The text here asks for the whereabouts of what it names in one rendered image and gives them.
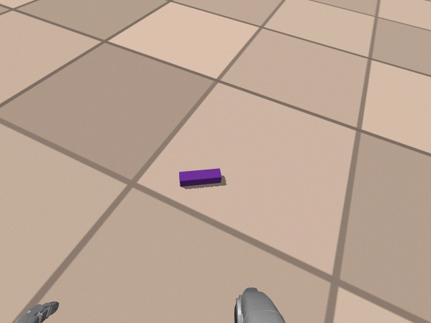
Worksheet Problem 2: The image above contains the left robot hand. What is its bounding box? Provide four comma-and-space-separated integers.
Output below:
15, 301, 59, 323

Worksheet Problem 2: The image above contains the carton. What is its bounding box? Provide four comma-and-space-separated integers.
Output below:
179, 168, 222, 186

